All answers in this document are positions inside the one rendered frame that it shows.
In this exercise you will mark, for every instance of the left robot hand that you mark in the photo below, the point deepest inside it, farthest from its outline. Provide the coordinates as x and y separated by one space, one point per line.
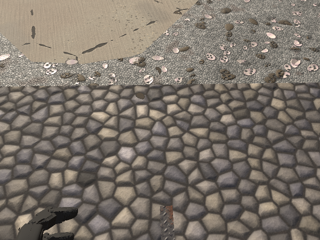
44 220

